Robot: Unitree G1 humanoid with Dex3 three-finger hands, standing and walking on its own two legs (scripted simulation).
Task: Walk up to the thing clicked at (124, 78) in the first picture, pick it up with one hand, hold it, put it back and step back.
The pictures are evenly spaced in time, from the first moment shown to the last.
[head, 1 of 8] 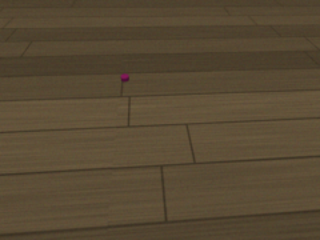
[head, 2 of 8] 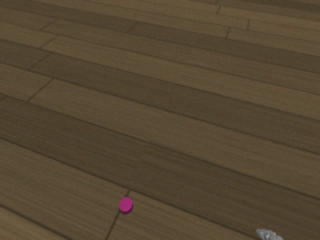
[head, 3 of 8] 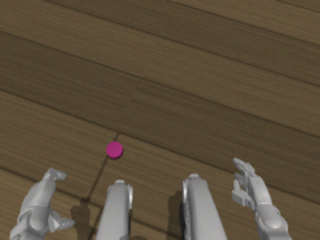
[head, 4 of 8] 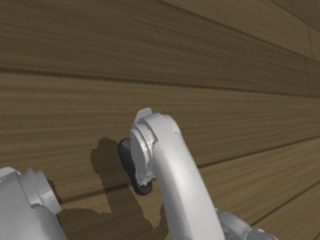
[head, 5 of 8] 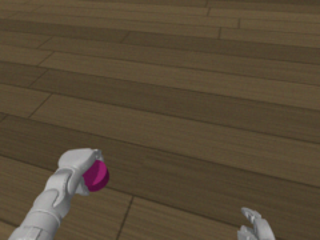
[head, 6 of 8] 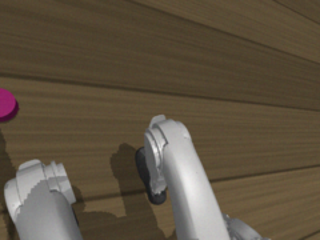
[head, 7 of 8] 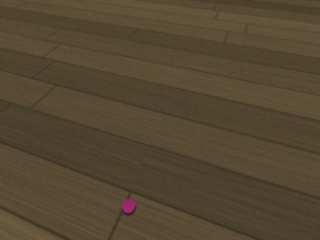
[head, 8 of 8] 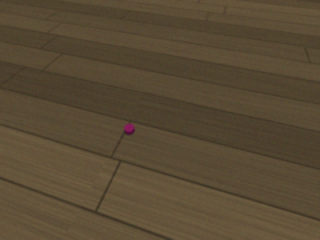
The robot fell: no
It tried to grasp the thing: yes
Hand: left
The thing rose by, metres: 0.70
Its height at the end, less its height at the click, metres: +0.00
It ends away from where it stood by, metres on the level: 0.01
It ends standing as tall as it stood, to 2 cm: yes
